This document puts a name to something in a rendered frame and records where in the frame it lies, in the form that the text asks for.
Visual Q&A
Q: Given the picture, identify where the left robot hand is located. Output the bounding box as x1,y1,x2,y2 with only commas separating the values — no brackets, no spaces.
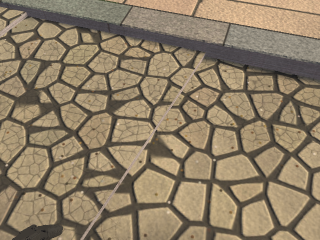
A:
12,224,63,240

